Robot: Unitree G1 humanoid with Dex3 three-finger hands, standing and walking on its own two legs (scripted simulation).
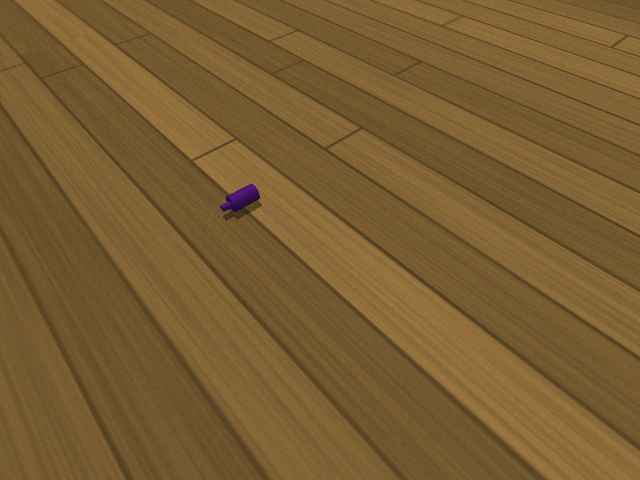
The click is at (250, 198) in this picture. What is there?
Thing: lying bottle
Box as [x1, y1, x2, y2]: [220, 184, 259, 211]
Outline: 256,188 252,184 249,184 226,196 227,201 220,206 222,210 224,211 230,207 232,210 235,211 259,198 259,194
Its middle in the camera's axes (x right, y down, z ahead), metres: -0.36 -0.20 +1.75
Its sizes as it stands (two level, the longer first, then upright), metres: 0.171 0.078 0.078
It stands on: the floor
